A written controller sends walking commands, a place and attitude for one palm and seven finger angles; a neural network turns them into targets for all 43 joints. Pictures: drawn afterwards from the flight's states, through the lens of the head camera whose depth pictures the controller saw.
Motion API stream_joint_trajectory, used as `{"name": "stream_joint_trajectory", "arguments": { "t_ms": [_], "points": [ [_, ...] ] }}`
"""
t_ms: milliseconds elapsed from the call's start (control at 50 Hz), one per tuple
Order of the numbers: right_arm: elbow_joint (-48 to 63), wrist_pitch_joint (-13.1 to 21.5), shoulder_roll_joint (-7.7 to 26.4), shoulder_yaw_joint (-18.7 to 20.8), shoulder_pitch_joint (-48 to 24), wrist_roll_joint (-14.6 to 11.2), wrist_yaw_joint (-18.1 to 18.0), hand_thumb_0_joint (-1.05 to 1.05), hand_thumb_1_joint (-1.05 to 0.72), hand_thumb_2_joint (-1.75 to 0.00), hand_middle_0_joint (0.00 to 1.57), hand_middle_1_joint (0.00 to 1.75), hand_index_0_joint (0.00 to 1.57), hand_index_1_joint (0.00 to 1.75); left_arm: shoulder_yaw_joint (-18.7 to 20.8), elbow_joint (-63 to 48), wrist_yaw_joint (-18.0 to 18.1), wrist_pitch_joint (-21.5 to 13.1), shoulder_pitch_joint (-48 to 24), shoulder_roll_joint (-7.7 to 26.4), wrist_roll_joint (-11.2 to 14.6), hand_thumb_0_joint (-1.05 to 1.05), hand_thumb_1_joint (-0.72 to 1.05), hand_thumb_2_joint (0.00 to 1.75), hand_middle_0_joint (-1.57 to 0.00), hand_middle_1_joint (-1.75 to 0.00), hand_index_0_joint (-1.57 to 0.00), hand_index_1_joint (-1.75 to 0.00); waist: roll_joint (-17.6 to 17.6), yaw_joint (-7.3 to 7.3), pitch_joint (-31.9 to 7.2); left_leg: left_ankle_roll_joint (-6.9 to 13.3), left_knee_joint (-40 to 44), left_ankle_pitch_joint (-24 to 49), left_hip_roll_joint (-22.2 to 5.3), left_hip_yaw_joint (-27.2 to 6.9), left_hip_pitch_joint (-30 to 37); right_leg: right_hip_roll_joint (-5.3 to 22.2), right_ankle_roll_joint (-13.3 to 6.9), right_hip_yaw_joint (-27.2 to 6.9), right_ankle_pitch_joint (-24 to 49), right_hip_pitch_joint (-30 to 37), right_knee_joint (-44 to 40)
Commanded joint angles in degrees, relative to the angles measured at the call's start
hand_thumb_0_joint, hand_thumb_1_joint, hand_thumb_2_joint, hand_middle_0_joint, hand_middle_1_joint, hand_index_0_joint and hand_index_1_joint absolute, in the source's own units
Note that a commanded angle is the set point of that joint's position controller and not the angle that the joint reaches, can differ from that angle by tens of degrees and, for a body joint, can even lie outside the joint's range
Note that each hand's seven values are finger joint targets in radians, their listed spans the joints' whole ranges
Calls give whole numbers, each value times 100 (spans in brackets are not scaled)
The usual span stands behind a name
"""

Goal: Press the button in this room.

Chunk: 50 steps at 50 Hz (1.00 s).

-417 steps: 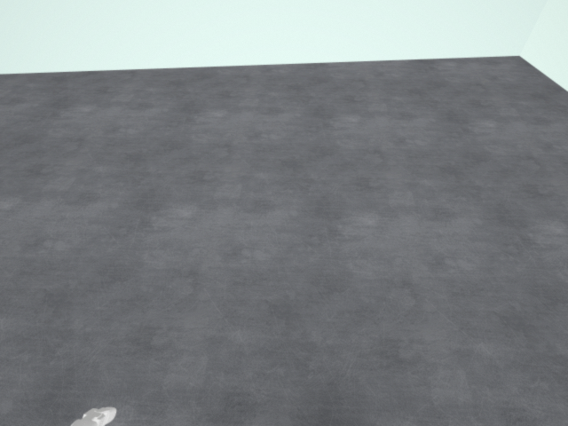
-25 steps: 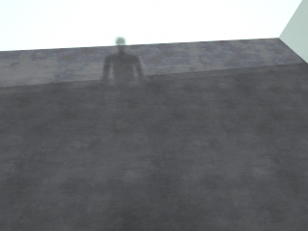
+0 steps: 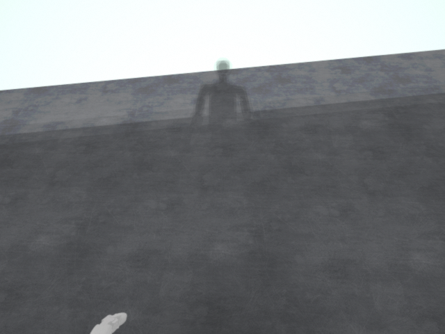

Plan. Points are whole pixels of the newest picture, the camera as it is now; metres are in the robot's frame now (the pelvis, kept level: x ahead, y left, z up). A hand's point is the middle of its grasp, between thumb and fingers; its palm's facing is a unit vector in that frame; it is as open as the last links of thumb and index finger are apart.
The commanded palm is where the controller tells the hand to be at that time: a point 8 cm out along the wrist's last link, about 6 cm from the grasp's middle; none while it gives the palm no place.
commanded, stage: turn or walk to find it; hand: left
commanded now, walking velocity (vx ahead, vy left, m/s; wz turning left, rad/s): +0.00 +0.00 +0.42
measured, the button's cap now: out of the picture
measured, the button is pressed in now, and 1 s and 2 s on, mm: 0 0 0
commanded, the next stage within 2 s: none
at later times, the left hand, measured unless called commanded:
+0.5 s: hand out of the picture -0.06 +0.23 -0.18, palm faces +0.30 -0.92 -0.24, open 7.4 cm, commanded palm none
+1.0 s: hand out of the picture +0.01 +0.21 -0.13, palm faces +0.41 -0.86 -0.30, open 7.4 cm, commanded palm none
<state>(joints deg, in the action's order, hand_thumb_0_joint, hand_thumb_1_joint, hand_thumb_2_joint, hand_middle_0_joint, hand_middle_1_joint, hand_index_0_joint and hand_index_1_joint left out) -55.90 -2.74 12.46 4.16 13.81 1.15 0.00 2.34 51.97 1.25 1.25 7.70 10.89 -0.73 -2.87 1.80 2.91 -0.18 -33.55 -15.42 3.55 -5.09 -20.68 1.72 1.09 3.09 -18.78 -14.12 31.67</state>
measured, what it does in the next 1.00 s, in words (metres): steps on the spot, turning left: left foot, then right foot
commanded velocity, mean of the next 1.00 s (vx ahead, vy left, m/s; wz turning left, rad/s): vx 0.00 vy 0.00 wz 0.42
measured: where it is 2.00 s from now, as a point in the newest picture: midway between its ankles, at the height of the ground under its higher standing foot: outside the picture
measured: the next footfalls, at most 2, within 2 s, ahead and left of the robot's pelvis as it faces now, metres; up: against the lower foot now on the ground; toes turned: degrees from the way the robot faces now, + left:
left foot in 0.46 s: -0.02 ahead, +0.14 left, +0.00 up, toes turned +17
right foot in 0.94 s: +0.06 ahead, -0.09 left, +0.00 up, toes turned +20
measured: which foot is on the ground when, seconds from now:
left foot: up 0.00-0.44, down 0.46-0.94, up 0.96-1.00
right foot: down 0.00-0.46, up 0.48-0.92, down 0.94-1.00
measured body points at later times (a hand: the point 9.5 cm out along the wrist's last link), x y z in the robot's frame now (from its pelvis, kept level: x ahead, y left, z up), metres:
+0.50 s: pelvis -0.02 +0.03 -0.01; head +0.01 +0.06 +0.44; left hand -0.07 +0.28 -0.17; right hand +0.13 -0.20 -0.14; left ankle -0.06 +0.13 -0.73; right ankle -0.02 -0.11 -0.71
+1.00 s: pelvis -0.03 -0.02 +0.00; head +0.01 -0.04 +0.45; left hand -0.01 +0.26 -0.11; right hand +0.11 -0.23 -0.17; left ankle -0.07 +0.12 -0.70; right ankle +0.02 -0.10 -0.73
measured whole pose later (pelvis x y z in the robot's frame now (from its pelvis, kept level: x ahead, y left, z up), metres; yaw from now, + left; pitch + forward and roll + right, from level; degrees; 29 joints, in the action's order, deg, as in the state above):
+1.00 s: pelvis -0.03 -0.02 +0.00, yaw +26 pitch -1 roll +2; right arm -56.3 -3.5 13.5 4.6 14.4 1.2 -0.1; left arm 1.5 51.2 1.1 0.7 7.1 10.3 -0.8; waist -3.6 2.3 3.4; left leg -1.3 -46.1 -25.3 3.1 -5.0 -21.7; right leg 2.9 -1.6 5.2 -17.5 -15.2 34.0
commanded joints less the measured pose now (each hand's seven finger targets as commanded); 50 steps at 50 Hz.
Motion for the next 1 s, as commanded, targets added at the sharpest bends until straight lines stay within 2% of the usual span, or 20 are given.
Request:
{"name": "stream_joint_trajectory", "arguments": {
  "t_ms": [0,40,80,220,320,380,400,420,440,460,500,560,640,760,860,880,900,920,940,980],
  "points": [
    [593,18,616,211,-251,26,20,0,-90,-90,20,30,20,30,325,-366,131,-145,377,1226,-39,0,90,90,-20,-30,-20,-30,1378,-253,-245,-119,-2879,-1401,-232,-183,-1288,2274,-1018,-1746,872,349,-1787],
    [349,-54,600,225,5,22,69,0,-90,-90,20,30,20,30,231,-449,117,-143,-52,970,-10,0,90,90,-20,-30,-20,-30,1051,2,34,-187,-3497,-857,-368,-1,-1198,1768,-768,-1099,1023,37,-1627],
    [214,-67,486,194,201,22,95,0,-90,-90,20,30,20,30,175,-409,81,-201,10,807,-15,0,90,90,-20,-30,-20,-30,1062,34,44,-298,-3675,-438,-374,180,-1184,1454,-635,-470,1540,205,-1484],
    [326,-76,455,119,-375,1,79,0,-90,-90,20,30,20,30,224,-108,75,-189,757,985,-76,0,90,90,-20,-30,-20,-30,1248,-321,67,-435,-2697,-782,-565,464,-1028,1737,-846,-346,2007,620,-1357],
    [411,32,362,9,-656,-65,63,0,-90,-90,20,30,20,30,302,47,62,-152,994,1205,-113,0,90,90,-20,-30,-20,-30,1516,-482,-291,-348,-1212,-1119,-528,828,-442,1866,-940,-154,3229,1074,-821],
    [323,119,401,-6,-253,-77,41,0,-90,-90,20,30,20,30,334,74,56,-113,777,1284,-83,0,90,90,-20,-30,-20,-30,1416,-224,-544,-260,201,-289,-459,1004,449,1784,-639,165,3117,884,-231],
    [268,167,540,23,-39,-63,51,0,-90,-90,20,30,20,30,325,55,45,-83,744,1214,-27,0,90,90,-20,-30,-20,-30,972,-96,-692,-195,1003,589,-509,939,1147,1612,-354,415,2703,511,259],
    [244,235,1009,116,171,-27,38,0,-90,-90,20,30,20,30,291,-35,29,-37,829,972,23,0,90,90,-20,-30,-20,-30,-234,19,-914,125,1358,1788,-1391,-196,2036,1097,21,722,1197,-483,1254],
    [244,220,1458,220,381,-35,5,0,-90,-90,20,30,20,30,159,-216,6,-5,716,608,17,0,90,90,-20,-30,-20,-30,-1538,78,-857,677,1323,3829,-2527,-1490,2427,525,337,601,-1745,-1703,2264],
    [199,162,1533,228,487,-23,-15,0,-90,-90,20,30,20,30,147,-261,36,59,490,718,-12,0,90,90,-20,-30,-20,-30,-1062,210,-861,1095,1258,3680,-2758,-1259,1994,565,262,162,-1900,-1512,2842],
    [211,197,1177,145,97,15,-129,0,-90,-90,20,30,20,30,201,-153,21,103,186,712,-18,0,90,90,-20,-30,-20,-30,-1204,102,-437,1029,1306,3455,-2193,-1009,1641,597,285,-125,-1257,-1767,3205],
    [363,243,1002,54,-288,-3,-140,0,-90,-90,20,30,20,30,203,-13,-53,55,374,736,-8,0,90,90,-20,-30,-20,-30,-650,-107,-353,882,1239,3631,-1785,-505,1560,499,345,-126,-655,-1657,3274],
    [349,266,1024,76,-44,-18,-129,0,-90,-90,20,30,20,30,174,-72,-40,51,256,719,0,0,90,90,-20,-30,-20,-30,-315,-50,-482,914,1269,3637,-1712,-652,1764,406,416,-168,-501,-1611,2908],
    [392,208,1042,143,37,30,-94,0,-90,-90,20,30,20,30,149,-316,-10,51,-97,634,22,0,90,90,-20,-30,-20,-30,-557,42,-442,1017,1239,3160,-1700,-1074,1518,245,404,-182,-739,-1252,1930],
    [470,162,1021,182,-190,21,-67,0,-90,-90,20,30,20,30,160,-255,8,-51,361,658,59,0,90,90,-20,-30,-20,-30,-600,-218,-578,768,828,2752,-1384,-1262,753,4,285,-33,200,132,-7],
    [492,162,938,177,-229,-13,-56,0,-90,-90,20,30,20,30,189,-195,21,-98,595,761,50,0,90,90,-20,-30,-20,-30,-301,-354,-648,545,566,2078,-1163,-1147,318,132,261,-88,821,808,-776],
    [526,172,651,140,-115,-67,-23,0,-90,-90,20,30,20,30,261,-173,55,-162,760,1113,-18,0,90,90,-20,-30,-20,-30,643,-402,-797,191,-86,739,-697,-697,-550,992,40,-853,994,1682,-1248],
    [696,168,365,88,-202,-62,-10,0,-90,-90,20,30,20,30,358,-185,85,-182,882,1586,-88,0,90,90,-20,-30,-20,-30,2059,-508,-641,-161,-1418,-1590,72,207,-1353,2391,-608,-2240,1650,1684,-1468],
    [712,87,664,175,-301,-33,-25,0,-90,-90,20,30,20,30,330,-270,97,-140,845,1579,-37,0,90,90,-20,-30,-20,-30,1553,-523,-525,-137,-2475,-1873,-164,8,-1076,2748,-1043,-2156,1693,782,-1573],
    [428,-63,635,228,-88,19,27,0,-90,-90,20,30,20,30,296,-428,106,-131,86,1200,-15,0,90,90,-20,-30,-20,-30,1316,-172,30,-133,-3493,-1169,-336,-103,-1041,2088,-860,-1547,97,-111,-1895]
  ]
}}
